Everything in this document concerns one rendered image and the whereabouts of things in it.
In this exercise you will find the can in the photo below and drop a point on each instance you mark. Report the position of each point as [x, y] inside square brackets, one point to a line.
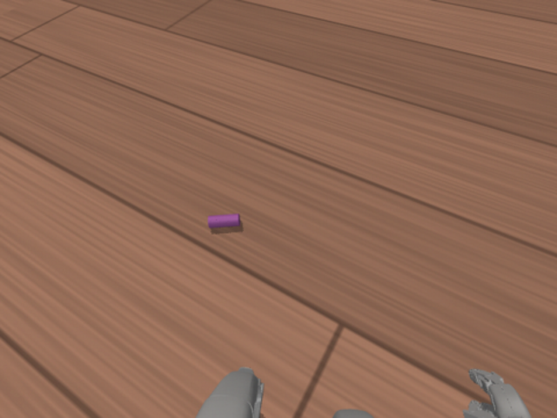
[223, 220]

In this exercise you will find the right robot hand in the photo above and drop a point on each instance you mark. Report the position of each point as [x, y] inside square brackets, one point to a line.
[505, 399]

